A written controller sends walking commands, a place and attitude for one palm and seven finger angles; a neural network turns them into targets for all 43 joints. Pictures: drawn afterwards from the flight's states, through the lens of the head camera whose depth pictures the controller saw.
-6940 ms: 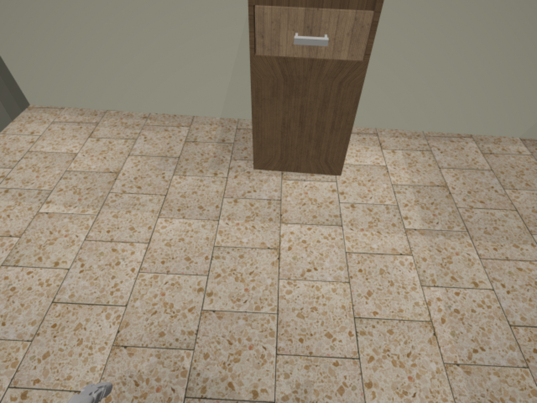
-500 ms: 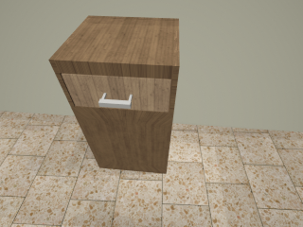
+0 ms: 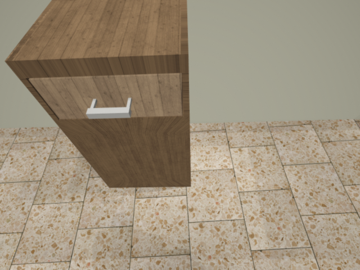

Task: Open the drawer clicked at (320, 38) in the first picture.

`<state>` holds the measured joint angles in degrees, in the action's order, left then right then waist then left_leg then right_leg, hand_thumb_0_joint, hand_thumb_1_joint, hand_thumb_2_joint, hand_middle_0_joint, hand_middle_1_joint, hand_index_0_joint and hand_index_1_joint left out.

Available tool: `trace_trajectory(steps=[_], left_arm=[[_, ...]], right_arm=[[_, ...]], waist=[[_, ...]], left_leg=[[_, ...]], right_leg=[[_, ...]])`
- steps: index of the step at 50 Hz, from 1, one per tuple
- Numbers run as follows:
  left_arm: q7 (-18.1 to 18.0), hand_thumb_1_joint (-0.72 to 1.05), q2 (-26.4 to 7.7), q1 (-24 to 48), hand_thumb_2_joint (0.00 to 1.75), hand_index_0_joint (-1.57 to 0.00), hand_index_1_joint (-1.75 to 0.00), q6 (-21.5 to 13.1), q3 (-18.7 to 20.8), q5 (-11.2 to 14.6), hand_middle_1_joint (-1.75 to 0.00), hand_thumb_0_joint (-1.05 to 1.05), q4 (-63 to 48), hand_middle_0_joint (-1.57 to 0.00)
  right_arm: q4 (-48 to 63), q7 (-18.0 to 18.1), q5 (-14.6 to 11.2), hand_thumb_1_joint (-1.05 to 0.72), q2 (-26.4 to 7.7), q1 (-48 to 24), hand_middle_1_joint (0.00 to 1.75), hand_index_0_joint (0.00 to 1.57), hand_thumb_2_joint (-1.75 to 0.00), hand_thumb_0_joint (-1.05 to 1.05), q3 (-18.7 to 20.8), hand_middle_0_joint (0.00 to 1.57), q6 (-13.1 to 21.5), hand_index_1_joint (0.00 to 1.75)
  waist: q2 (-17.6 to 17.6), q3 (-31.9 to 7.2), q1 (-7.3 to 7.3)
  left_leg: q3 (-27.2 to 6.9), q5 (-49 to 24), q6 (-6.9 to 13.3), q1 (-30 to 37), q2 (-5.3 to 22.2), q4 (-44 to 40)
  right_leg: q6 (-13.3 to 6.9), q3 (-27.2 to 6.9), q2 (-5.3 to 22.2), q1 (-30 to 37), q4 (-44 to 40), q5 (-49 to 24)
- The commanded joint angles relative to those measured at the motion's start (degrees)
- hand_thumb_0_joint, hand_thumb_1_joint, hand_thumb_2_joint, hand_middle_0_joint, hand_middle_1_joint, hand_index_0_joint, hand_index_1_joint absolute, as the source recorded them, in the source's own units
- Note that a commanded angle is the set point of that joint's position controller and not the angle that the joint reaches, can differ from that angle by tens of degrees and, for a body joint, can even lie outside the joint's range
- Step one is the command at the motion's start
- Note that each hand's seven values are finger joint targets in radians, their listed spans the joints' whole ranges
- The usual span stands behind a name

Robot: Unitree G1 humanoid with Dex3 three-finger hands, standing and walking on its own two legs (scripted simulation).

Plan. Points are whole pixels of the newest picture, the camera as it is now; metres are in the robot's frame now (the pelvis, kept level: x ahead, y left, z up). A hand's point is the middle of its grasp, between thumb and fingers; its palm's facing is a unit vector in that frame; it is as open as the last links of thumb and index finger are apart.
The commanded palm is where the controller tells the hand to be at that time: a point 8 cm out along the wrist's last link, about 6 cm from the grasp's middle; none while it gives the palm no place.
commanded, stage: look again from close up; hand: left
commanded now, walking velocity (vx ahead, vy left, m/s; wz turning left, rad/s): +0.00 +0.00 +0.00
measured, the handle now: (110, 107) +0.57 +0.23 -0.02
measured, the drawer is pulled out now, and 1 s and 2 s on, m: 0.00 0.00 0.00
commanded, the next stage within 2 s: raise the hand with hooked fingers in 0.40 s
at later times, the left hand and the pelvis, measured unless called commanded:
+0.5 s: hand out of the picture +0.02 +0.15 -0.16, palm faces +0.07 -0.97 -0.24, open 7.3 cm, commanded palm +0.10 +0.20 -0.06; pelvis +0.01 -0.03 +0.01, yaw +1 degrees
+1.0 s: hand out of the picture +0.12 +0.19 -0.06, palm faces -0.04 -0.12 -0.99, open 9.0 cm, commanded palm +0.13 +0.21 +0.01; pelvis -0.08 -0.01 -0.03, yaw -1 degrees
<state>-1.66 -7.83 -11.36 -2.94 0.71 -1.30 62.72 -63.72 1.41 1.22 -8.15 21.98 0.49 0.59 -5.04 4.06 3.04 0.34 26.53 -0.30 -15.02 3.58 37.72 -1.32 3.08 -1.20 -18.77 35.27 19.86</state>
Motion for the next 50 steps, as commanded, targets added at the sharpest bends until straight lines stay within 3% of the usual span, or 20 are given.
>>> trace_trajectory(steps=[1, 2, 3, 4, 5, 11, 18, 24, 25, 26, 27, 28, 29, 32, 34, 36, 39, 41, 47, 50], left_arm=[[-1.8, 0.9, -6.1, -6.5, 0.9, -0.2, -0.3, -0.7, 1.1, 1.2, -0.3, 0.0, 1.2, -0.2], [-1.8, 0.9, -4.8, -5.8, 0.9, -0.2, -0.3, 0.0, 0.7, 1.5, -0.3, 0.0, 0.4, -0.2], [-1.6, 0.9, -4.2, -5.1, 0.9, -0.2, -0.3, 0.5, 0.8, 1.0, -0.3, 0.0, -0.2, -0.2], [-1.4, 0.9, -4.7, -4.3, 0.9, -0.2, -0.3, 0.8, 0.8, 1.2, -0.3, 0.0, -0.6, -0.2], [-1.4, 0.9, -4.9, -4.3, 0.9, -0.2, -0.3, 0.9, 1.1, 1.2, -0.3, 0.0, -0.5, -0.2], [-1.2, 0.9, -7.1, -7.6, 0.9, -0.2, -0.3, 0.5, 1.6, 0.7, -0.3, 0.0, 0.4, -0.2], [-0.9, 0.9, -6.7, -6.8, 0.9, -0.2, -0.3, 1.1, 1.9, 0.8, -0.3, 0.0, -1.6, -0.2], [-0.5, 0.9, -7.2, -7.3, 0.9, -0.2, -0.3, 1.1, 1.7, 0.7, -0.3, 0.0, -1.3, -0.2], [-3.0, 0.9, -10.9, -16.8, 0.9, -0.2, -0.3, -0.2, 2.8, 0.6, -0.3, 0.0, 1.8, -0.2], [-1.7, 0.88, -25.8, 33.2, 0.89, -0.2, -0.32, -11.7, -3.1, -9.1, -0.32, 0.0, -83.9, -0.2], [-6.1, 0.85, -23.1, 6.3, 0.88, -0.2, -0.33, -5.8, 1.3, -9.8, -0.33, 0.0, -66.8, -0.2], [-10.3, 0.83, -18.6, 5.0, 0.87, -0.21, -0.34, -1.5, 1.6, -6.4, -0.34, 0.0, -66.0, -0.21], [-11.0, 0.81, -7.4, -9.5, 0.86, -0.21, -0.36, 3.7, -4.7, -8.7, -0.36, 0.0, -57.8, -0.21], [-13.2, 0.74, -11.7, -5.3, 0.83, -0.21, -0.4, 1.8, -4.9, -20.7, -0.4, 0.0, -66.9, -0.21], [-15.8, 0.69, -11.9, -5.4, 0.81, -0.22, -0.43, 2.3, -5.1, -31.5, -0.43, 0.0, -63.6, -0.22], [-18.6, 0.64, -9.1, -15.7, 0.79, -0.22, -0.47, 2.5, -5.5, -41.1, -0.47, 0.0, -55.8, -0.22], [-21.1, 0.57, -9.8, -21.2, 0.76, -0.22, -0.51, 1.4, -5.5, -52.2, -0.51, 0.0, -58.3, -0.22], [-22.7, 0.53, -11.6, -16.3, 0.74, -0.23, -0.54, 1.4, -5.1, -57.2, -0.54, 0.0, -63.1, -0.23], [-30.0, 0.39, -18.2, 7.4, 0.68, -0.24, -0.63, 3.1, -1.6, -66.6, -0.63, 0.0, -72.5, -0.24], [-32.5, 0.32, -18.2, 17.3, 0.65, -0.24, -0.68, 1.4, -3.0, -66.4, -0.68, 0.0, -74.5, -0.24]], right_arm=[[2.2, 0.1, -0.7, -0.9, -2.8, 6.4, 0.3, 0.2, -0.9, 0.0, 0.3, 0.2, 1.5, 0.3], [1.3, 0.2, -0.6, -0.9, -3.6, 7.1, 0.3, 0.2, -0.9, 0.0, 0.2, 0.2, 1.7, 0.3], [0.8, 0.3, -0.3, -0.9, -4.2, 5.7, 0.3, 0.2, -0.9, 0.0, 0.2, 0.2, 1.8, 0.3], [0.4, 0.8, 0.1, -0.9, -4.4, 4.8, 0.3, 0.2, -0.9, 0.0, 0.2, 0.2, 1.5, 0.3], [0.1, 1.1, 0.2, -0.9, -4.2, 3.9, 0.3, 0.2, -0.9, 0.0, 0.3, 0.2, 1.0, 0.3], [2.3, 1.3, -0.5, -0.9, -3.2, 1.3, 0.3, 0.2, -0.9, 0.0, 0.5, 0.2, 0.1, 0.3], [1.4, 1.3, -0.2, -0.9, -4.6, 0.0, 0.3, 0.2, -0.9, 0.0, 0.4, 0.2, 0.2, 0.3], [1.1, 1.1, -0.4, -0.9, -4.2, -0.5, 0.3, 0.2, -0.9, 0.0, 0.1, 0.2, -0.1, 0.3], [5.5, 0.4, -0.8, -0.9, -7.5, -10.3, 0.3, 0.2, -0.9, 0.0, 1.6, 0.2, 0.0, 0.3], [26.1, 3.4, -2.9, -0.9, -15.8, -12.3, 0.3, 0.2, -0.9, 0.0, 1.5, 0.2, 10.6, 0.3], [21.6, 5.5, -1.6, -0.9, -11.1, -10.5, 0.3, 0.2, -0.9, 0.0, 1.4, 0.2, 15.0, 0.3], [18.6, 5.7, -3.6, -0.9, -10.8, -12.6, 0.3, 0.2, -0.9, 0.0, 2.4, 0.2, 16.0, 0.3], [20.1, 5.4, -4.2, -0.9, -7.3, -12.3, 0.3, 0.2, -0.9, 0.0, 1.3, 0.2, 16.1, 0.3], [26.0, 4.9, -2.3, -0.9, -11.9, -14.5, 0.3, 0.2, -0.9, 0.0, 2.0, 0.2, 16.3, 0.3], [29.1, 3.8, -0.3, -0.9, -12.0, -13.1, 0.3, 0.2, -0.9, 0.0, 2.4, 0.2, 14.2, 0.3], [32.7, 2.0, 1.2, -0.9, -12.2, -15.0, 0.3, 0.2, -0.9, 0.0, 3.6, 0.2, 11.4, 0.3], [37.5, -1.6, 1.4, -0.9, -12.4, -18.8, 0.3, 0.2, -0.9, 0.0, 3.7, 0.2, 6.0, 0.3], [40.6, -2.7, 1.3, -0.9, -12.2, -22.0, 0.3, 0.2, -0.9, 0.0, 3.2, 0.2, 3.2, 0.3], [43.5, -1.8, 2.4, -0.9, -9.9, -22.6, 0.3, 0.2, -0.9, 0.0, 3.0, 0.2, -1.6, 0.3], [42.4, -0.6, 3.1, -0.9, -9.0, -22.1, 0.3, 0.2, -0.9, 0.0, 2.9, 0.2, -1.5, 0.3]], waist=[[22.2, -15.1, -0.35], [14.2, -14.0, -0.44], [-1.9, -9.2, -1.45], [-10.0, -4.9, -1.38], [-10.9, -1.5, -1.83], [13.4, -1.6, -1.55], [3.2, -3.2, -2.02], [6.4, -1.4, -2.14], [28.8, 4.6, -8.43], [-0.4, -23.4, -1.32], [-10.9, -24.2, -3.85], [-18.0, -17.9, -4.96], [-7.9, -13.4, -3.86], [11.4, -10.8, -2.44], [16.9, -13.8, -2.77], [19.9, -10.1, -6.04], [16.5, -12.2, -10.56], [12.6, -14.4, -11.09], [3.5, -19.8, -7.46], [2.3, -21.5, -4.58]], left_leg=[[0.4, -12.5, 0.9, 0.2, -0.3, -6.9], [-1.2, -25.0, 1.3, 4.4, 1.6, -9.2], [-2.7, -39.4, 1.7, 6.2, 3.7, -8.5], [-2.8, -49.0, 2.2, 6.3, 5.4, -8.8], [-2.2, -53.4, 2.4, 5.9, 5.3, -8.2], [1.1, -17.1, 0.2, 2.3, 0.0, -6.7], [0.3, -27.3, 0.5, 7.1, 1.5, -10.6], [0.6, -18.7, 0.5, 5.7, 0.7, -11.7], [3.3, -7.7, -0.7, -9.2, -0.6, 5.7], [2.4, -20.4, 4.1, 8.7, -4.6, -2.5], [3.1, -36.8, 4.7, 10.2, -3.6, -10.8], [2.0, -35.1, 2.3, 8.7, -2.5, -10.4], [-0.1, -34.3, 1.9, 4.5, -1.4, -11.3], [0.3, -27.6, 3.4, -0.7, -3.9, -5.5], [0.6, -22.2, 2.9, -6.8, -6.3, -1.8], [0.1, -14.4, 1.6, -14.0, -6.9, -1.3], [1.7, -11.6, 0.5, -18.7, -7.1, -0.3], [2.5, -9.4, 0.6, -20.2, -7.6, 1.0], [2.0, -3.7, 1.4, -15.6, -8.0, 5.3], [0.2, 0.2, 1.9, -12.2, -7.3, 7.8]], right_leg=[[-4.4, -5.1, 11.1, 20.6, -1.0, -53.6], [-2.9, -3.8, 9.0, 16.7, -0.3, -42.1], [-1.8, -3.4, 6.7, 10.7, 0.8, -29.5], [-1.4, -2.0, 5.1, 7.6, 1.0, -21.4], [-1.4, -1.4, 4.3, 6.5, 0.3, -19.1], [-3.0, -6.8, 10.0, 11.3, -6.4, -44.7], [-2.4, -4.8, 7.4, 10.4, -6.2, -31.8], [-2.7, -6.2, 8.4, 9.9, -10.0, -27.5], [4.9, -13.4, 12.0, 14.1, -11.7, -67.6], [-1.2, -18.7, 8.8, 14.8, -4.3, -57.6], [-2.3, -10.4, 5.0, 14.9, 0.0, -39.4], [-1.7, -6.0, 4.0, 6.2, -2.8, -22.5], [-1.0, -3.7, 2.8, 3.6, -2.7, -17.5], [-0.6, -5.6, 1.4, -2.7, -2.2, -18.8], [0.0, -5.7, 1.5, -5.6, -0.6, -12.1], [-0.7, -5.7, 1.4, -8.4, -0.9, -0.5], [-2.6, -8.1, 1.6, -7.5, 1.2, 0.9], [-3.1, -8.8, 2.2, -7.9, 2.7, 2.5], [-2.9, -10.3, 1.4, -15.1, 3.5, 10.9], [-2.4, -8.6, 1.6, -20.5, 4.1, 15.0]])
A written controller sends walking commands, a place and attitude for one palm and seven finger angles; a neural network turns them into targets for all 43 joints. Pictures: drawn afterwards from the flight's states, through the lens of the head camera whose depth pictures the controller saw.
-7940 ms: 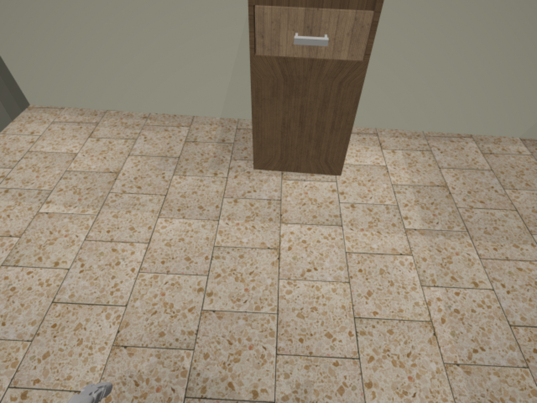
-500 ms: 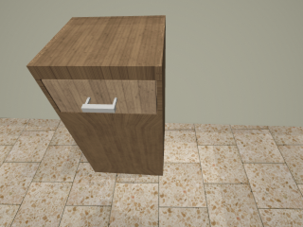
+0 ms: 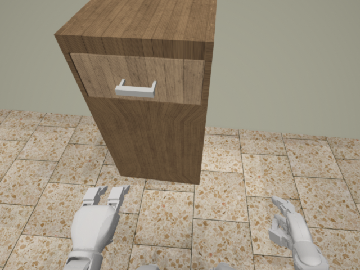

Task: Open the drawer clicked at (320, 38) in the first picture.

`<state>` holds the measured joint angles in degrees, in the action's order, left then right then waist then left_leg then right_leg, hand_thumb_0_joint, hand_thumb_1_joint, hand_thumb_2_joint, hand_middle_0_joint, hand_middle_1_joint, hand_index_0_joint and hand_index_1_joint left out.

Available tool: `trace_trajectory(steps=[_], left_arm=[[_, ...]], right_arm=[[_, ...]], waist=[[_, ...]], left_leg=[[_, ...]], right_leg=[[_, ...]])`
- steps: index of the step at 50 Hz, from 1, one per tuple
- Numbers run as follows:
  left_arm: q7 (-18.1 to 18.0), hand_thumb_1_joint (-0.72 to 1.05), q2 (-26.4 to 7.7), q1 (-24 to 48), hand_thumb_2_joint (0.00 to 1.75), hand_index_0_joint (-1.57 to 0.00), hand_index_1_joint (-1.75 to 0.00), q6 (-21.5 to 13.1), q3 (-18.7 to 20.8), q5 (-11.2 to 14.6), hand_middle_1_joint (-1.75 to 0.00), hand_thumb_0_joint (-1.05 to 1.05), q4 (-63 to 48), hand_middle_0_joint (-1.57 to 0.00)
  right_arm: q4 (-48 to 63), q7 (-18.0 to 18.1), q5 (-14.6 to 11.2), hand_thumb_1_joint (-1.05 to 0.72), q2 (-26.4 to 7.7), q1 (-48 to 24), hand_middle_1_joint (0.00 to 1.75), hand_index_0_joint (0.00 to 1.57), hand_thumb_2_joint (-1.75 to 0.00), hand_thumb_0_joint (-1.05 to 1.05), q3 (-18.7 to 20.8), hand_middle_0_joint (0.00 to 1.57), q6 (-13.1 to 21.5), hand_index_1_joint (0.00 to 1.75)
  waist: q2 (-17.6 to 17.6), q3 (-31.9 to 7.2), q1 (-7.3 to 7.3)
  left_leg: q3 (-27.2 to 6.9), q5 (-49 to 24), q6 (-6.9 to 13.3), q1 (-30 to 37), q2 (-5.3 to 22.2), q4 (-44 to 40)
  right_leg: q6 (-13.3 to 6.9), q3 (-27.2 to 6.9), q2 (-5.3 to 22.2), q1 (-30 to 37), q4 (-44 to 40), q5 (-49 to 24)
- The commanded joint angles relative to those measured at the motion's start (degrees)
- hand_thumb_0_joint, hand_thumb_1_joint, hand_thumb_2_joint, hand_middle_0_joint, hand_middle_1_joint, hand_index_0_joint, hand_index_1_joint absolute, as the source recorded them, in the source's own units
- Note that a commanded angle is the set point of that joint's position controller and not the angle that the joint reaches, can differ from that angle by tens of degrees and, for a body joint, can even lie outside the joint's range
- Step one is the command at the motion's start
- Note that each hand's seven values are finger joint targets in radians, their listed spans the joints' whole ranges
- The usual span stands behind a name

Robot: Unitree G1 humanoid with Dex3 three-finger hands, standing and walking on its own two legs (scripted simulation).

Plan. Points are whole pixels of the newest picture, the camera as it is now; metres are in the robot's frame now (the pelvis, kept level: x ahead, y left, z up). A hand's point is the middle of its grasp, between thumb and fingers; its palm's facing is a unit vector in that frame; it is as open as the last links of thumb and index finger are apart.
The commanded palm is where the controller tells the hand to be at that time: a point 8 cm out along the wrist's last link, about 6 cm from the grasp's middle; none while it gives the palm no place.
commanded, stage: raise the hand with hooked fingers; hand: left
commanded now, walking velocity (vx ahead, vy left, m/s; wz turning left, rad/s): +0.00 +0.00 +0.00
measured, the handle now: (137, 87) +0.65 +0.24 +0.01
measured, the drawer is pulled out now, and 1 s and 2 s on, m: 0.00 0.00 0.00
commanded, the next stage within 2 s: move the hooked fingers above the handle in 1.40 s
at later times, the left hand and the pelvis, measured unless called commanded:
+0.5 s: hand (93, 179) +0.28 +0.24 +0.05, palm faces +0.02 -0.10 -0.99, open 12.0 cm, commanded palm +0.26 +0.25 +0.11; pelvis +0.02 +0.02 +0.03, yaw +0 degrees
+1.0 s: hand (87, 129) +0.36 +0.26 +0.12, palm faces +0.04 -0.05 -1.00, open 13.8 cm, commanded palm +0.33 +0.26 +0.17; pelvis +0.06 +0.01 +0.04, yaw +2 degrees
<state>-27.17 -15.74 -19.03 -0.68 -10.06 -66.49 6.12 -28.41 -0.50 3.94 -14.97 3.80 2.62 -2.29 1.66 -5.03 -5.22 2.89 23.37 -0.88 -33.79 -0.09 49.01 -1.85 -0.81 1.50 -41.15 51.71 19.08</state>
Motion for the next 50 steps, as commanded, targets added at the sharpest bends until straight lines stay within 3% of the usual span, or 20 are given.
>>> trace_trajectory(steps=[1, 2, 3, 6, 9, 12, 16, 20, 22, 25, 28, 34, 36, 41, 47, 50], left_arm=[[-7.0, 0.29, -10.7, 27.0, 0.64, -0.24, -0.69, -1.4, 7.3, 0.0, -0.69, 0.0, -19.3, -0.24], [-6.8, 0.27, -10.1, 26.7, 0.63, -0.25, -0.7, -1.2, 6.5, 1.5, -0.7, 0.0, -18.3, -0.25], [-6.2, 0.25, -9.8, 27.4, 0.62, -0.25, -0.72, -0.4, 6.1, 3.1, -0.72, 0.0, -17.8, -0.25], [-3.2, 0.18, -9.0, 26.5, 0.59, -0.25, -0.76, 3.3, 4.9, 5.1, -0.76, 0.0, -10.9, -0.25], [1.9, 0.11, -7.8, 22.4, 0.56, -0.26, -0.81, 7.7, 3.9, 6.9, -0.81, 0.0, -4.8, -0.26], [7.6, 0.04, -8.2, 20.1, 0.53, -0.26, -0.86, 9.6, 3.6, 7.4, -0.86, 0.0, -4.0, -0.26], [11.4, -0.06, -11.7, 20.1, 0.49, -0.27, -0.92, 6.6, 7.2, 7.0, -0.92, 0.0, -7.3, -0.27], [8.6, -0.15, -14.7, 21.8, 0.45, -0.27, -0.98, 1.1, 11.7, 5.9, -0.98, 0.0, -14.2, -0.27], [6.5, -0.2, -15.0, 23.3, 0.43, -0.28, -1.0, -0.7, 12.4, 5.9, -1.0, 0.0, -17.5, -0.28], [4.3, -0.27, -14.6, 25.3, 0.4, -0.28, -1.05, -0.8, 12.2, 6.3, -1.05, 0.0, -17.4, -0.28], [4.5, -0.34, -13.6, 27.6, 0.37, -0.29, -1.1, 1.3, 10.6, 7.1, -1.1, 0.0, -15.9, -0.29], [10.9, -0.48, -15.8, 28.5, 0.31, -0.3, -1.18, 5.7, 9.6, 9.1, -1.18, 0.0, -13.8, -0.3], [13.3, -0.5, -17.2, 28.5, 0.3, -0.3, -1.2, 5.8, 10.5, 9.4, -1.2, 0.0, -14.6, -0.3], [17.2, -0.5, -19.8, 32.4, 0.3, -0.3, -1.2, 4.7, 12.5, 10.0, -1.2, 0.0, -13.4, -0.3], [18.8, -0.5, -21.9, 38.8, 0.3, -0.3, -1.2, 2.4, 13.9, 10.4, -1.2, 0.0, -14.4, -0.3], [19.6, -0.5, -23.1, 41.0, 0.3, -0.3, -1.2, 1.7, 14.7, 11.2, -1.2, 0.0, -14.0, -0.3]], right_arm=[[6.8, 1.6, 0.5, -0.9, -2.5, -4.0, 0.3, 0.2, -0.9, 0.0, 0.8, 0.2, 1.8, 0.3], [6.8, 1.9, 0.4, -0.9, -2.5, -4.2, 0.3, 0.2, -0.9, 0.0, 0.6, 0.2, 2.0, 0.3], [6.3, 2.3, 0.3, -0.9, -2.4, -4.4, 0.3, 0.2, -0.9, 0.0, 0.3, 0.2, 2.0, 0.3], [5.1, 3.1, -0.1, -0.9, -3.0, -5.1, 0.3, 0.2, -0.9, 0.0, -0.6, 0.2, 1.8, 0.3], [4.7, 3.6, -1.5, -0.9, -3.3, -5.5, 0.3, 0.2, -0.9, 0.0, -1.2, 0.2, 0.8, 0.3], [4.9, 3.7, -2.5, -0.9, -3.6, -5.9, 0.3, 0.2, -0.9, 0.0, -1.9, 0.2, -0.1, 0.3], [5.0, 3.6, -2.0, -0.9, -3.7, -4.5, 0.3, 0.2, -0.9, 0.0, -2.0, 0.2, 0.0, 0.3], [4.9, 3.1, -1.1, -0.9, -3.5, -3.2, 0.3, 0.2, -0.9, 0.0, -1.0, 0.2, 0.7, 0.3], [4.3, 2.7, -0.7, -0.9, -3.6, -2.7, 0.3, 0.2, -0.9, 0.0, -0.4, 0.2, 1.1, 0.3], [3.2, 2.4, -0.8, -0.9, -4.1, -2.7, 0.3, 0.2, -0.9, 0.0, 0.3, 0.2, 1.2, 0.3], [2.6, 2.2, -1.4, -0.9, -4.6, -3.1, 0.3, 0.2, -0.9, 0.0, 0.7, 0.2, 1.0, 0.3], [1.9, 2.9, -2.5, -0.9, -4.9, -4.0, 0.3, 0.2, -0.9, 0.0, 0.4, 0.2, -0.1, 0.3], [2.0, 3.1, -2.4, -0.9, -4.9, -4.4, 0.3, 0.2, -0.9, 0.0, 0.0, 0.2, -0.5, 0.3], [1.8, 3.5, -2.6, -0.9, -4.6, -4.7, 0.3, 0.2, -0.9, 0.0, -0.9, 0.2, -1.4, 0.3], [1.2, 3.5, -2.7, -0.9, -4.3, -4.1, 0.3, 0.2, -0.9, 0.0, -0.8, 0.2, -1.5, 0.3], [0.9, 3.5, -2.7, -0.9, -4.5, -3.9, 0.3, 0.2, -0.9, 0.0, -0.7, 0.2, -1.5, 0.3]], waist=[[-5.7, -13.4, 4.39], [-6.8, -13.0, 4.82], [-5.4, -13.0, 5.57], [-3.8, -10.1, 5.01], [1.4, -8.0, 3.03], [3.5, -5.0, 1.06], [2.7, -4.1, -0.17], [-3.1, -7.2, -0.7], [-5.4, -9.9, -0.02], [-5.6, -9.8, 1.43], [-4.7, -10.0, 2.16], [-0.9, -10.8, 0.96], [-0.6, -11.8, 0.41], [0.0, -9.1, 0.49], [-3.5, -12.3, 0.61], [-2.6, -13.5, 0.78]], left_leg=[[-2.9, 3.5, 2.5, 8.4, -3.4, -3.2], [-2.9, 4.1, 2.6, 8.8, -3.4, -3.7], [-3.1, 4.8, 2.7, 8.3, -3.3, -4.6], [-3.6, 4.4, 2.7, 6.5, -2.9, -8.7], [-3.6, 3.1, 2.3, 5.0, -2.0, -13.2], [-3.2, 1.2, 2.2, 5.5, -1.4, -17.0], [-2.7, -2.1, 2.4, 6.5, -1.4, -18.5], [-3.1, -6.8, 2.3, 10.1, -1.6, -18.7], [-3.3, -11.7, 2.1, 13.0, -1.8, -17.7], [-3.5, -14.1, 1.7, 14.4, -1.7, -17.0], [-3.5, -15.3, 1.7, 14.8, -1.7, -17.3], [-2.6, -18.6, 2.0, 16.7, -1.7, -19.7], [-2.3, -21.6, 2.1, 17.6, -1.9, -20.0], [-1.7, -23.4, 2.3, 17.7, -2.1, -21.1], [-1.6, -27.4, 2.1, 20.5, -2.4, -21.4], [-1.7, -28.6, 2.0, 20.8, -2.5, -21.7]], right_leg=[[-1.9, -5.1, -1.3, 0.7, -12.2, 15.6], [-1.7, -4.2, -1.3, 1.3, -12.6, 14.9], [-1.5, -3.4, -1.5, 2.8, -13.1, 14.4], [-0.9, 0.0, -1.9, 8.3, -13.7, 9.2], [-0.6, 0.8, -1.8, 14.0, -15.6, 7.2], [-0.8, 0.7, -1.6, 17.9, -17.3, 6.4], [-1.1, 0.0, -1.2, 21.3, -18.5, 4.5], [-1.7, -0.2, -1.6, 23.2, -17.8, -0.1], [-1.9, -0.1, -1.8, 23.1, -17.0, -5.3], [-1.8, 0.4, -2.0, 21.3, -16.7, -7.5], [-1.6, 1.1, -1.9, 21.8, -17.1, -9.1], [-0.9, 0.7, -1.3, 28.0, -19.3, -14.5], [-0.7, 0.5, -1.2, 30.5, -19.6, -18.2], [-0.4, 0.1, -1.0, 32.8, -21.2, -22.6], [-0.4, 0.2, -1.1, 35.2, -21.9, -26.7], [-0.2, 0.5, -1.0, 36.5, -22.1, -28.0]])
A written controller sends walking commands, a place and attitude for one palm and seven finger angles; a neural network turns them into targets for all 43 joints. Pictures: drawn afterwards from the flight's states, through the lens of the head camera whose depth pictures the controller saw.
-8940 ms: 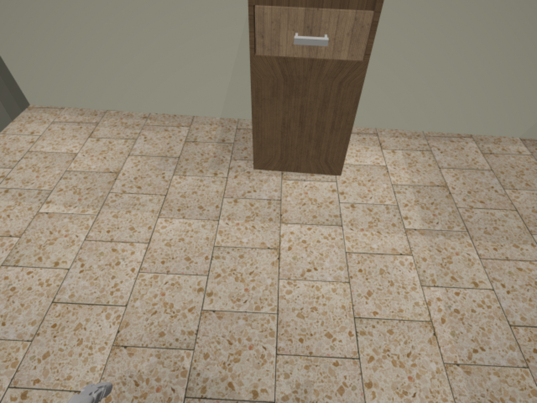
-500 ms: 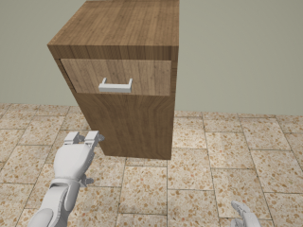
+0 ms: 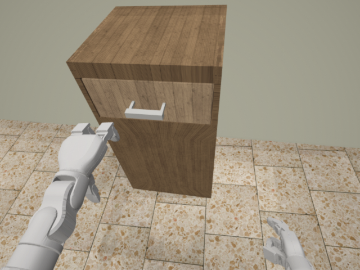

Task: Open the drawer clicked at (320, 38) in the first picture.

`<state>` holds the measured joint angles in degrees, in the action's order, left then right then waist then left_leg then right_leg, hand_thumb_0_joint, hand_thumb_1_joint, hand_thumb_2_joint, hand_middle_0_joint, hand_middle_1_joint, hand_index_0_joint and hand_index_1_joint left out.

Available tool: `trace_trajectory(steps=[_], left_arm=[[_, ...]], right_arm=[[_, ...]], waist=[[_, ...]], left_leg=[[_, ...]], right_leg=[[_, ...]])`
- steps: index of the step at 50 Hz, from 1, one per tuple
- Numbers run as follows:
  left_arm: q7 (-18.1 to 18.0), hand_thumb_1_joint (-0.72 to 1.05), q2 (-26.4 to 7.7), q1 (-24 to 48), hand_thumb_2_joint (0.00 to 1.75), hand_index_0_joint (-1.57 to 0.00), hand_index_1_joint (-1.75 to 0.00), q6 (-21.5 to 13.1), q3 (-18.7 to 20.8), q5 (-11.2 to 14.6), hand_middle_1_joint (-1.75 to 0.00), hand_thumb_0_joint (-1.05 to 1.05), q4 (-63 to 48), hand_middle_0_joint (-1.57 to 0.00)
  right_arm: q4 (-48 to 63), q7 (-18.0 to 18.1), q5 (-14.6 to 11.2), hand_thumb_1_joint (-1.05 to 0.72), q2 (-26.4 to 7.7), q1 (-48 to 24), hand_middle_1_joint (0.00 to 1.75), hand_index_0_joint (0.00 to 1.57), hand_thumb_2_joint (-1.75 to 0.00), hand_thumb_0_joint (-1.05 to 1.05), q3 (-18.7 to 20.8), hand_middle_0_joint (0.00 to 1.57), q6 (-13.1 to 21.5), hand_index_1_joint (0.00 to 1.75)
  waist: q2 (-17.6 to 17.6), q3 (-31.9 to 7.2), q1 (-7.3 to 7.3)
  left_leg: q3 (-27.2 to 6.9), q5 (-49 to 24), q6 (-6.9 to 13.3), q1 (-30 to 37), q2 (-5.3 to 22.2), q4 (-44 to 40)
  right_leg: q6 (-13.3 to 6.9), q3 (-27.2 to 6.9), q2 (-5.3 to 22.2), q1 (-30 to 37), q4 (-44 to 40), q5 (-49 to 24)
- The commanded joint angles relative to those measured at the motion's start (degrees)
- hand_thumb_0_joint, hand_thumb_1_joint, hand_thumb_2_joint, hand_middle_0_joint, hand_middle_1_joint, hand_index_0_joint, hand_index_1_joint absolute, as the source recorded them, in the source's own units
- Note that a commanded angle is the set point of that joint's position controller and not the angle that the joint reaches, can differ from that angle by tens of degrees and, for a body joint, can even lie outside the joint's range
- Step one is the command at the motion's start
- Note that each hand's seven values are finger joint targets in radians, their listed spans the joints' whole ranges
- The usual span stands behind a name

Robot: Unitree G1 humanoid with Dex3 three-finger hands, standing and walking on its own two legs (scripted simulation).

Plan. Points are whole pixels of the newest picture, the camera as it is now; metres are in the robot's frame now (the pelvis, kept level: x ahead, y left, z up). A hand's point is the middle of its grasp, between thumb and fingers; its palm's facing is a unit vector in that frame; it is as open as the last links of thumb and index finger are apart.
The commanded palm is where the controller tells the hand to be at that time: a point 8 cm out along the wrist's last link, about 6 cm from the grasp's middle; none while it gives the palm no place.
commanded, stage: raise the hand with hooked fingers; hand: left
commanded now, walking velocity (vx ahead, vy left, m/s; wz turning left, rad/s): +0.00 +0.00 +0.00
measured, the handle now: (146, 109) +0.59 +0.21 -0.03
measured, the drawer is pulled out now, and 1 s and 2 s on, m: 0.00 0.00 0.00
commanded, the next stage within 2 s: move the hooked fingers above the handle in 0.40 s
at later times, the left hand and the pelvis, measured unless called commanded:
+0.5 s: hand (89, 161) +0.30 +0.25 +0.08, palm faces +0.08 -0.05 -1.00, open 13.8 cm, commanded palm +0.28 +0.25 +0.13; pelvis -0.01 +0.01 +0.00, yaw +0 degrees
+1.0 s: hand (109, 141) +0.38 +0.24 +0.06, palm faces -0.04 +0.00 -1.00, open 13.8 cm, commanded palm +0.36 +0.24 +0.11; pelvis -0.02 +0.01 +0.00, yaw -1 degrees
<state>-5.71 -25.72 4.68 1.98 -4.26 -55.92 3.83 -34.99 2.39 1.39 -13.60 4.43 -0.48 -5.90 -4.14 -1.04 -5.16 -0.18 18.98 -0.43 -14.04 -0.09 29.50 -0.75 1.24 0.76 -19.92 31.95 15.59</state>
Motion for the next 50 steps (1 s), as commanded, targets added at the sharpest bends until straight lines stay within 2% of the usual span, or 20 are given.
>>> trace_trajectory(steps=[1, 6, 8, 12, 17, 18, 21, 22, 25, 28, 29, 30, 32, 33, 36, 38, 39, 41, 46, 50], left_arm=[[-1.4, -0.5, -12.1, 15.6, 0.3, -0.3, -1.2, -1.0, 8.3, 0.9, -1.2, 0.0, -10.7, -0.3], [1.0, -0.5, -10.7, 11.2, 0.3, -0.3, -1.2, -1.3, 7.7, 2.2, -1.2, 0.0, -9.4, -0.3], [1.0, -0.5, -11.3, 11.7, 0.3, -0.3, -1.2, -2.0, 8.3, 1.9, -1.2, 0.0, -10.6, -0.3], [-1.1, -0.5, -13.6, 13.2, 0.3, -0.3, -1.2, -4.6, 10.7, 1.0, -1.2, 0.0, -14.7, -0.3], [-4.7, -0.5, -13.3, 13.6, 0.3, -0.3, -1.2, -5.6, 11.6, 0.7, -1.2, 0.0, -13.1, -0.3], [-5.2, -0.5, -13.8, 14.0, 0.3, -0.3, -1.2, -5.3, 12.3, 0.7, -1.2, 0.0, -12.5, -0.3], [-5.6, -0.5, -12.0, 13.8, 0.3, -0.3, -1.2, -3.8, 10.0, 0.5, -1.2, 0.0, -10.1, -0.3], [-5.4, -0.5, -11.6, 14.0, 0.3, -0.3, -1.2, -3.3, 9.4, 0.6, -1.2, 0.0, -9.8, -0.3], [-3.9, -0.5, -10.8, 13.9, 0.3, -0.3, -1.2, -2.0, 7.6, 1.1, -1.2, 0.0, -8.7, -0.3], [-2.4, -0.5, -9.6, 21.3, 0.3, -0.3, -1.2, -1.8, 4.8, 0.7, -1.2, 0.0, -4.6, -0.3], [-2.1, -0.5, -9.1, 24.0, 0.3, -0.3, -1.2, -2.2, 3.6, 0.4, -1.2, 0.0, -3.0, -0.3], [-2.0, -0.5, -10.9, 25.9, 0.3, -0.3, -1.2, -2.8, 4.8, 0.0, -1.2, 0.0, -0.8, -0.3], [-2.3, -0.5, -11.2, 32.1, 0.3, -0.3, -1.2, -4.3, 4.1, -0.9, -1.2, 0.0, 0.7, -0.3], [-2.6, -0.5, -12.7, 34.5, 0.3, -0.3, -1.2, -5.1, 5.3, -1.2, -1.2, 0.0, 1.4, -0.3], [-4.2, -0.5, -13.3, 38.0, 0.3, -0.3, -1.2, -7.5, 5.9, -1.9, -1.2, 0.0, 4.1, -0.3], [-5.2, -0.5, -14.6, 39.5, 0.3, -0.3, -1.2, -8.2, 7.7, -1.9, -1.2, 0.0, 7.6, -0.3], [-5.5, -0.5, -13.3, 39.1, 0.3, -0.3, -1.2, -8.2, 6.8, -1.6, -1.2, 0.0, 9.8, -0.3], [-6.0, -0.5, -14.6, 37.7, 0.3, -0.3, -1.2, -7.5, 8.7, -1.6, -1.2, 0.0, 14.9, -0.3], [-5.3, -0.5, -11.9, 40.8, 0.3, -0.3, -1.2, -5.1, 4.9, -2.5, -1.2, 0.0, 23.3, -0.3], [-4.5, -0.5, -15.3, 45.5, 0.3, -0.3, -1.2, -7.1, 6.7, -2.8, -1.2, 0.0, 23.2, -0.3]], right_arm=[[7.6, 0.5, -0.2, -0.9, -5.8, -4.3, 0.3, 0.2, -0.9, 0.0, 2.6, 0.2, 2.1, 0.3], [7.8, -0.4, -0.5, -0.9, -6.8, -3.5, 0.3, 0.2, -0.9, 0.0, 3.1, 0.2, 1.3, 0.3], [8.3, -0.6, -0.5, -0.9, -6.9, -3.7, 0.3, 0.2, -0.9, 0.0, 3.1, 0.2, 1.2, 0.3], [8.2, -0.7, 0.0, -0.9, -6.7, -2.8, 0.3, 0.2, -0.9, 0.0, 3.5, 0.2, 1.4, 0.3], [7.3, -0.8, -0.3, -0.9, -6.4, -2.1, 0.3, 0.2, -0.9, 0.0, 3.9, 0.2, 1.6, 0.3], [7.2, -0.8, -0.4, -0.9, -6.5, -2.2, 0.3, 0.2, -0.9, 0.0, 4.0, 0.2, 1.6, 0.3], [6.8, -0.9, -0.7, -0.9, -6.5, -2.4, 0.3, 0.2, -0.9, 0.0, 4.0, 0.2, 1.5, 0.3], [6.8, -0.9, -0.8, -0.9, -6.6, -2.3, 0.3, 0.2, -0.9, 0.0, 4.0, 0.2, 1.4, 0.3], [7.0, -0.8, -1.0, -0.9, -6.8, -2.9, 0.3, 0.2, -0.9, 0.0, 3.7, 0.2, 1.3, 0.3], [6.4, -0.1, -1.2, -0.9, -7.1, -2.7, 0.3, 0.2, -0.9, 0.0, 3.3, 0.2, 1.2, 0.3], [6.1, 0.1, -1.1, -0.9, -7.0, -2.0, 0.3, 0.2, -0.9, 0.0, 3.1, 0.2, 1.4, 0.3], [5.6, 0.4, -1.2, -0.9, -7.0, -1.6, 0.3, 0.2, -0.9, 0.0, 3.2, 0.2, 1.4, 0.3], [5.3, 0.8, -0.9, -0.9, -7.0, -0.4, 0.3, 0.2, -0.9, 0.0, 3.2, 0.2, 1.7, 0.3], [5.1, 1.1, -0.8, -0.9, -7.1, -0.2, 0.3, 0.2, -0.9, 0.0, 3.3, 0.2, 1.9, 0.3], [4.5, 1.4, -0.8, -0.9, -6.5, 1.6, 0.3, 0.2, -0.9, 0.0, 3.8, 0.2, 2.4, 0.3], [3.9, 1.3, -0.8, -0.9, -6.7, 2.8, 0.3, 0.2, -0.9, 0.0, 4.1, 0.2, 2.4, 0.3], [4.0, 1.2, -1.0, -0.9, -6.4, 3.0, 0.3, 0.2, -0.9, 0.0, 4.1, 0.2, 2.5, 0.3], [3.7, 1.3, -1.3, -0.9, -6.8, 3.7, 0.3, 0.2, -0.9, 0.0, 4.3, 0.2, 2.3, 0.3], [3.8, 0.9, -1.8, -0.9, -7.9, 5.5, 0.3, 0.2, -0.9, 0.0, 4.7, 0.2, 1.7, 0.3], [4.1, 1.2, -1.5, -0.9, -8.5, 8.0, 0.3, 0.2, -0.9, 0.0, 5.6, 0.2, 1.6, 0.3]], waist=[[3.5, -17.2, 0.54], [6.3, -15.2, 0.3], [5.2, -16.0, 0.11], [2.7, -19.2, -0.51], [1.3, -17.6, -0.11], [2.3, -17.7, -0.03], [2.3, -16.2, 0.29], [3.5, -16.3, 0.46], [3.4, -14.9, 0.6], [5.7, -11.4, 2.86], [6.0, -10.9, 2.94], [5.5, -10.0, 3.09], [5.2, -12.9, 3.41], [4.7, -13.6, 3.61], [0.0, -18.1, 3.04], [0.7, -18.9, 3.06], [1.3, -18.0, 2.99], [2.8, -17.3, 2.53], [6.5, -16.5, 3.86], [5.6, -22.4, 4.23]], left_leg=[[1.4, -25.0, 1.7, 1.1, -2.5, -2.1], [1.5, -26.3, 1.5, -0.2, -2.0, -2.8], [1.3, -26.6, 1.4, 0.0, -2.0, -2.8], [0.8, -28.8, 1.4, 2.1, -1.8, -2.4], [0.6, -27.5, 0.9, 1.7, -1.5, -2.7], [0.6, -26.3, 0.9, 1.2, -1.6, -2.8], [1.0, -24.0, 0.8, 0.7, -1.5, -3.5], [1.2, -23.3, 1.0, 0.7, -1.6, -3.5], [1.1, -20.8, 1.1, 0.2, -1.6, -4.6], [1.0, -15.8, 1.4, -1.1, -1.6, -4.7], [0.8, -13.7, 1.5, -1.3, -1.6, -5.1], [0.9, -12.5, 1.6, -1.6, -1.8, -5.0], [0.8, -11.3, 1.7, -1.0, -2.1, -4.6], [0.6, -10.9, 1.8, -1.0, -2.2, -4.2], [0.7, -13.5, 1.6, -0.2, -2.5, -3.2], [0.5, -14.8, 1.3, -1.6, -2.6, -2.8], [0.8, -14.7, 1.4, -2.5, -2.5, -2.8], [1.3, -14.7, 1.5, -4.9, -2.7, -2.8], [2.2, -13.6, 1.9, -7.7, -2.5, -2.3], [2.4, -15.2, 2.5, -7.4, -2.7, -0.7]], right_leg=[[-1.3, -1.4, -0.3, 15.2, -2.3, -25.6], [-1.2, -0.7, -0.4, 14.7, -2.5, -26.2], [-1.4, -0.7, -0.5, 14.9, -2.3, -25.4], [-1.5, -0.8, -0.3, 14.7, -1.8, -25.3], [-1.8, -0.2, -0.6, 12.1, -2.0, -21.6], [-1.8, -0.3, -0.7, 12.5, -2.3, -20.9], [-1.8, -0.2, -0.7, 11.5, -2.8, -19.0], [-1.7, -0.1, -0.6, 11.6, -3.0, -18.7], [-1.6, 0.0, -0.7, 11.8, -3.7, -16.3], [-1.4, 0.4, -0.9, 8.5, -4.9, -11.7], [-1.4, 0.5, -0.7, 7.6, -5.1, -9.5], [-1.5, 0.5, -0.9, 6.9, -5.4, -8.4], [-1.4, 0.3, -0.7, 6.7, -5.2, -7.3], [-1.5, 0.2, -0.9, 6.6, -5.2, -6.6], [-1.9, 0.0, -0.8, 7.3, -3.7, -9.2], [-2.0, 0.2, -1.1, 7.8, -3.0, -10.5], [-1.9, 0.1, -0.9, 7.8, -3.0, -11.0], [-1.8, 0.0, -1.0, 8.2, -2.7, -12.1], [-1.5, 0.1, -0.9, 6.8, -2.4, -12.0], [-1.4, -1.0, -0.7, 9.1, -1.4, -14.9]])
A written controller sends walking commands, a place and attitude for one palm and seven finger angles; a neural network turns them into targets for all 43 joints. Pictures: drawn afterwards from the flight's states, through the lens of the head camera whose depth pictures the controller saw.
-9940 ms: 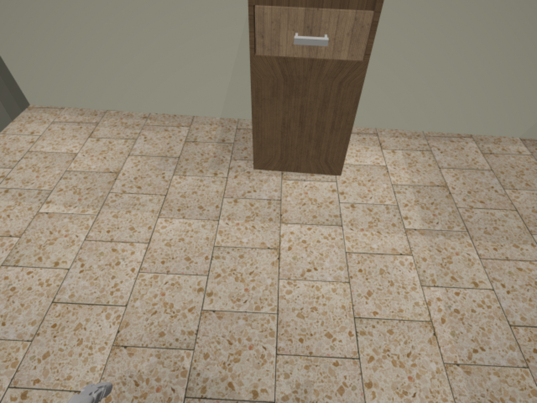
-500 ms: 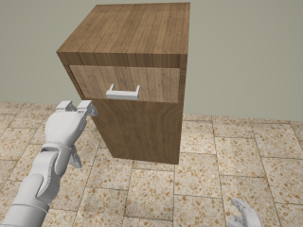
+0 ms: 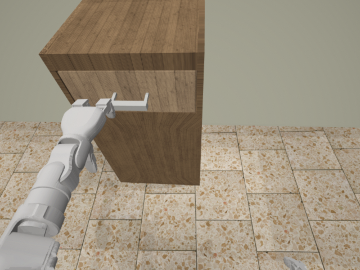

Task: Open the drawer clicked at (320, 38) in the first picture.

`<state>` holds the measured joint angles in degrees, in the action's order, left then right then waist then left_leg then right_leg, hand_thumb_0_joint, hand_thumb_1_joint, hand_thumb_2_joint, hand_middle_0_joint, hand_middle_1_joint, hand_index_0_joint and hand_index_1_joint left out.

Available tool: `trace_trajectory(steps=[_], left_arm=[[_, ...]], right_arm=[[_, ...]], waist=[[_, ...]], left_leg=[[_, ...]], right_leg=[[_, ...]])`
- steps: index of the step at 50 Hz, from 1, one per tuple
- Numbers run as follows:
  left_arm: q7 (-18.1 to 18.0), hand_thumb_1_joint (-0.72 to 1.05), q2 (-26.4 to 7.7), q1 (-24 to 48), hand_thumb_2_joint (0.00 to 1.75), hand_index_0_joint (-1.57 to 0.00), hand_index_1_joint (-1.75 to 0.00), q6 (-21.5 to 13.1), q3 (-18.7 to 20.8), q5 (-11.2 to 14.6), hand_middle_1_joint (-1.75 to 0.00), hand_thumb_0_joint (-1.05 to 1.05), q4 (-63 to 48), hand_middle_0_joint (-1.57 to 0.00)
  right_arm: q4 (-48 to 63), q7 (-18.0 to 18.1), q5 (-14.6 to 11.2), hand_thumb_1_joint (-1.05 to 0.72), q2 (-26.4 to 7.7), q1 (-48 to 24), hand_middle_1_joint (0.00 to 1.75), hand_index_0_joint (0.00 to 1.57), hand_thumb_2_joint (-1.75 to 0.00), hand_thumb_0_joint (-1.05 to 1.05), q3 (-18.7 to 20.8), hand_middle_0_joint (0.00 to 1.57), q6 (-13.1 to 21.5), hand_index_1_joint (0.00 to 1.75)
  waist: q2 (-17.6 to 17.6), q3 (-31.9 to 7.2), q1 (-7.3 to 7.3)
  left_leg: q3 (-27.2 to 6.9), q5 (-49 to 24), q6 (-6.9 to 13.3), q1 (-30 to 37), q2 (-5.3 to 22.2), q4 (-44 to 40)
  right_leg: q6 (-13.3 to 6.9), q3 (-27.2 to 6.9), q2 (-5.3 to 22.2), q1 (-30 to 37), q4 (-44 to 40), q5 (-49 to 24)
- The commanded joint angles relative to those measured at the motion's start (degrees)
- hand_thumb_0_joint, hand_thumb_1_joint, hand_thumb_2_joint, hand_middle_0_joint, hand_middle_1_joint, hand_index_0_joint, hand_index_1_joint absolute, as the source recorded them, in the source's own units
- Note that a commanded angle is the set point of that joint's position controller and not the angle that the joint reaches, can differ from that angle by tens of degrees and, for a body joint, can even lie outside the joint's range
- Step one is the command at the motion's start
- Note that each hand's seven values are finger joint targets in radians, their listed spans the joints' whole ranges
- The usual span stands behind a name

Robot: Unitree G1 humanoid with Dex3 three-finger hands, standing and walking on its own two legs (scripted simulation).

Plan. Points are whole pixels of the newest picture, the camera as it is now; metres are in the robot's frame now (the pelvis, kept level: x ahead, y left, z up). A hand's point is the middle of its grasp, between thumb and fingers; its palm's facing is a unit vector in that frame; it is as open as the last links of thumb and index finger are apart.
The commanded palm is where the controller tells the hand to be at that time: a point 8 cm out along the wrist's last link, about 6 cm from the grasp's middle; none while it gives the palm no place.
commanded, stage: move the hooked fingers above the handle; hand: left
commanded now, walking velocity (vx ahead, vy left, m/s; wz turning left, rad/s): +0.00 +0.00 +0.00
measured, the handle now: (129, 100) +0.61 +0.21 -0.03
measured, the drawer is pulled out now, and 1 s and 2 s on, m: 0.00 0.00 0.00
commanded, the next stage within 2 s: none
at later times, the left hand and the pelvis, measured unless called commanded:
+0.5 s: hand (110, 120) +0.47 +0.22 +0.04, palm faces -0.09 +0.01 -1.00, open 13.8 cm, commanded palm +0.46 +0.23 +0.10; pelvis +0.01 +0.01 -0.01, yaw +0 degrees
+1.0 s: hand (126, 104) +0.54 +0.19 +0.03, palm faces -0.10 -0.03 -0.99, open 13.8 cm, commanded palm +0.53 +0.22 +0.08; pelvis +0.02 +0.01 -0.02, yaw -1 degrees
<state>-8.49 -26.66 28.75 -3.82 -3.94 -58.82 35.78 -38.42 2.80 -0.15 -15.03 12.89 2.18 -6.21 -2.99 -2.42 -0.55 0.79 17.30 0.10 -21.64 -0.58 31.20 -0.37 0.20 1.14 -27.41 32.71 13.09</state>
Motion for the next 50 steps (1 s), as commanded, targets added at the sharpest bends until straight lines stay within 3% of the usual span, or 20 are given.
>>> trace_trajectory(steps=[1, 5, 8, 10, 13, 14, 17, 20, 24, 25, 29, 32, 34, 36, 38, 40, 43, 45, 48, 50], left_arm=[[-1.7, -0.5, -13.7, 23.4, 0.3, -0.3, -1.2, -2.4, 5.7, 0.4, -1.2, 0.0, -10.5, -0.3], [-3.5, -0.5, -15.2, 25.8, 0.3, -0.3, -1.2, -6.0, 8.1, 0.6, -1.2, 0.0, -8.4, -0.3], [-6.3, -0.5, -17.1, 29.3, 0.3, -0.3, -1.2, -6.9, 9.9, -0.6, -1.2, 0.0, -6.8, -0.3], [-8.4, -0.5, -16.0, 30.6, 0.3, -0.3, -1.2, -5.8, 8.7, -1.5, -1.2, 0.0, -3.0, -0.3], [-9.8, -0.5, -17.2, 32.5, 0.3, -0.3, -1.2, -3.2, 9.2, -2.1, -1.2, 0.0, 1.9, -0.3], [-9.9, -0.5, -16.8, 32.7, 0.3, -0.3, -1.2, -2.4, 8.4, -2.2, -1.2, 0.0, 3.0, -0.3], [-8.8, -0.5, -14.2, 35.0, 0.3, -0.3, -1.2, -0.3, 5.3, -2.2, -1.2, 0.0, 6.8, -0.3], [-6.8, -0.5, -12.6, 37.6, 0.3, -0.3, -1.2, -0.3, 3.4, -1.9, -1.2, 0.0, 8.9, -0.3], [-5.8, -0.5, -11.6, 43.7, 0.3, -0.3, -1.2, -3.2, 2.1, -2.1, -1.2, 0.0, 7.8, -0.3], [-6.2, -0.5, -13.8, 43.5, 0.3, -0.3, -1.2, -3.8, 4.2, -2.3, -1.2, 0.0, 8.7, -0.3], [-9.3, -0.5, -17.5, 45.7, 0.3, -0.3, -1.2, -4.7, 7.7, -3.6, -1.2, 0.0, 9.3, -0.3], [-11.7, -0.5, -18.5, 45.3, 0.3, -0.3, -1.2, -1.6, 8.3, -4.4, -1.2, 0.0, 14.5, -0.3], [-12.6, -0.5, -17.8, 48.1, 0.3, -0.3, -1.2, 0.7, 6.9, -4.8, -1.2, 0.0, 16.4, -0.3], [-12.4, -0.5, -19.2, 47.8, 0.3, -0.3, -1.2, 2.5, 7.6, -5.0, -1.2, 0.0, 17.7, -0.3], [-10.7, -0.5, -15.2, 50.0, 0.3, -0.3, -1.2, 3.2, 4.5, -4.2, -1.2, 0.0, 18.1, -0.3], [-8.5, -0.5, -14.4, 50.1, 0.3, -0.3, -1.2, 3.0, 3.2, -3.3, -1.2, 0.0, 18.6, -0.3], [-5.9, -0.5, -12.3, 55.0, 0.3, -0.3, -1.2, 0.5, 1.2, -2.7, -1.2, 0.0, 17.0, -0.3], [-5.5, -0.5, -16.5, 56.0, 0.3, -0.3, -1.2, -1.9, 4.1, -3.1, -1.2, 0.0, 15.9, -0.3], [-6.7, -0.5, -17.8, 57.3, 0.3, -0.3, -1.2, -4.3, 5.2, -3.9, -1.2, 0.0, 15.4, -0.3], [-8.9, -0.5, -20.3, 56.5, 0.3, -0.3, -1.2, -3.7, 7.4, -4.6, -1.2, 0.0, 18.9, -0.3]], right_arm=[[7.5, 0.8, 0.1, -0.9, -7.0, 0.2, 0.3, 0.2, -0.9, 0.0, 3.2, 0.2, 1.9, 0.3], [6.2, 1.0, 0.3, -0.9, -7.1, 2.6, 0.3, 0.2, -0.9, 0.0, 3.9, 0.2, 1.9, 0.3], [5.2, 0.7, 0.5, -0.9, -7.3, 3.7, 0.3, 0.2, -0.9, 0.0, 4.1, 0.2, 1.9, 0.3], [4.4, 0.3, 0.5, -0.9, -7.3, 4.6, 0.3, 0.2, -0.9, 0.0, 4.2, 0.2, 1.9, 0.3], [3.8, -0.1, 0.6, -0.9, -7.7, 5.2, 0.3, 0.2, -0.9, 0.0, 4.2, 0.2, 1.8, 0.3], [3.7, -0.3, 0.6, -0.9, -7.8, 5.7, 0.3, 0.2, -0.9, 0.0, 4.3, 0.2, 1.8, 0.3], [3.3, -0.5, 0.5, -0.9, -8.0, 6.8, 0.3, 0.2, -0.9, 0.0, 4.5, 0.2, 1.6, 0.3], [3.5, -0.4, 0.4, -0.9, -8.3, 8.0, 0.3, 0.2, -0.9, 0.0, 4.5, 0.2, 1.4, 0.3], [3.2, 0.1, 0.7, -0.9, -8.2, 9.8, 0.3, 0.2, -0.9, 0.0, 4.5, 0.2, 1.5, 0.3], [3.0, 0.2, 0.8, -0.9, -8.4, 10.4, 0.3, 0.2, -0.9, 0.0, 4.5, 0.2, 1.5, 0.3], [2.5, -0.3, 1.7, -0.9, -8.3, 11.5, 0.3, 0.2, -0.9, 0.0, 4.3, 0.2, 1.4, 0.3], [2.0, -0.9, 1.9, -0.9, -8.5, 11.5, 0.3, 0.2, -0.9, 0.0, 3.8, 0.2, 1.1, 0.3], [1.7, -1.4, 2.0, -0.9, -8.8, 12.1, 0.3, 0.2, -0.9, 0.0, 3.7, 0.2, 1.1, 0.3], [1.6, -1.6, 2.1, -0.9, -9.3, 12.9, 0.3, 0.2, -0.9, 0.0, 3.9, 0.2, 0.9, 0.3], [1.6, -1.6, 2.0, -0.9, -9.1, 14.1, 0.3, 0.2, -0.9, 0.0, 4.4, 0.2, 0.8, 0.3], [1.2, -1.5, 1.7, -0.9, -9.5, 15.2, 0.3, 0.2, -0.9, 0.0, 4.7, 0.2, 0.7, 0.3], [0.5, -0.8, 1.7, -0.9, -9.5, 16.5, 0.3, 0.2, -0.9, 0.0, 4.9, 0.2, 0.9, 0.3], [-0.2, -0.4, 2.0, -0.9, -9.7, 17.5, 0.3, 0.2, -0.9, 0.0, 4.8, 0.2, 0.9, 0.3], [-0.5, -0.4, 2.6, -0.9, -9.5, 17.8, 0.3, 0.2, -0.9, 0.0, 4.5, 0.2, 1.0, 0.3], [-1.4, -0.9, 3.1, -0.9, -9.7, 18.2, 0.3, 0.2, -0.9, 0.0, 4.1, 0.2, 0.9, 0.3]], waist=[[3.8, -22.8, 0.18], [3.8, -21.7, 1.13], [1.6, -21.5, 1.45], [1.4, -21.6, 2.07], [2.5, -22.6, 2.54], [1.7, -24.2, 2.24], [2.5, -24.7, 3.79], [3.9, -24.2, 4.81], [3.0, -24.7, 6.4], [3.8, -25.0, 5.98], [0.3, -28.1, 5.24], [0.4, -26.4, 5.75], [0.3, -27.5, 6.62], [0.3, -30.9, 6.39], [0.7, -33.4, 8.02], [1.5, -33.3, 8.62], [3.3, -31.2, 11.18], [0.9, -31.4, 10.39], [-3.3, -31.2, 10.16], [-3.5, -29.2, 10.06]], left_leg=[[1.3, -14.5, 2.1, 1.1, -2.2, -1.8], [1.0, -15.0, 2.3, 0.0, -2.1, -0.6], [0.6, -15.1, 2.0, -1.4, -2.2, 0.1], [0.8, -14.8, 1.9, -1.6, -2.1, 0.6], [1.1, -15.3, 1.9, -3.7, -2.2, 1.2], [1.4, -15.7, 1.9, -3.3, -2.2, 1.3], [1.5, -16.3, 1.9, -2.5, -1.8, 1.8], [1.1, -15.9, 2.2, -2.5, -1.7, 2.0], [0.2, -16.1, 2.4, -1.5, -1.5, 3.0], [0.1, -15.9, 2.5, -2.3, -1.6, 3.4], [-0.2, -19.8, 2.0, -3.3, -1.6, 5.2], [0.4, -19.0, 1.8, -6.9, -1.6, 6.2], [0.6, -18.8, 1.8, -7.7, -1.5, 6.5], [0.8, -21.3, 1.8, -6.9, -1.4, 7.1], [0.4, -24.6, 1.8, -4.6, -1.1, 7.9], [0.4, -23.8, 2.0, -3.7, -0.8, 7.9], [-0.3, -22.6, 2.5, -3.1, -0.6, 8.3], [-0.7, -22.8, 2.4, -3.4, -0.7, 8.6], [-1.1, -25.4, 1.9, -3.7, -0.7, 9.9], [-1.0, -24.3, 1.8, -6.7, -0.7, 10.9]], right_leg=[[-1.7, -0.1, -1.1, 16.5, -1.8, -13.7], [-1.7, 0.0, -1.4, 14.0, -1.0, -13.9], [-2.1, 0.4, -1.6, 11.7, 0.0, -13.0], [-2.1, 0.6, -1.8, 10.0, 0.4, -12.5], [-2.1, 0.6, -1.9, 10.4, 0.9, -13.6], [-1.9, 0.5, -1.9, 10.9, 1.2, -14.2], [-1.8, 0.8, -2.1, 9.5, 1.0, -15.1], [-1.6, 0.7, -2.3, 8.7, 0.6, -14.5], [-1.6, 0.7, -2.4, 5.8, 1.2, -13.3], [-1.6, 0.6, -2.4, 5.9, 1.5, -13.1], [-2.0, 0.8, -2.5, 4.7, 4.1, -15.1], [-1.9, 1.2, -2.7, 3.1, 5.2, -15.2], [-1.8, 1.4, -2.8, 2.8, 5.5, -15.4], [-1.6, 1.1, -2.8, 4.5, 6.0, -17.9], [-1.4, 1.2, -3.0, 4.4, 5.7, -19.9], [-1.0, 0.9, -3.0, 4.1, 4.9, -19.3], [-0.9, 0.7, -3.2, 1.7, 3.9, -18.2], [-1.1, 0.4, -3.1, 1.0, 4.7, -17.7], [-1.6, 0.8, -3.2, -2.2, 6.1, -17.2], [-1.7, 1.2, -3.3, -4.0, 7.3, -16.2]])
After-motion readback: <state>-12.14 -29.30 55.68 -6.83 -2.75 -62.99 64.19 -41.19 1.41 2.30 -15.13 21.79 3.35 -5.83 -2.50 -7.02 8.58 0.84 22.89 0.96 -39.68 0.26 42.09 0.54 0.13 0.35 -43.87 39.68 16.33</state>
